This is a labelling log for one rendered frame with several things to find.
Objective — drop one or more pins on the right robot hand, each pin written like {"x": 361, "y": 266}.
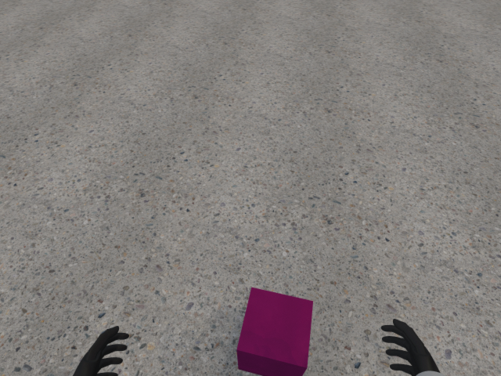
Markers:
{"x": 417, "y": 355}

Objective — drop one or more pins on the carton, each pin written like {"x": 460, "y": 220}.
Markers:
{"x": 275, "y": 336}

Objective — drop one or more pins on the left robot hand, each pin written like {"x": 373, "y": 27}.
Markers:
{"x": 93, "y": 360}

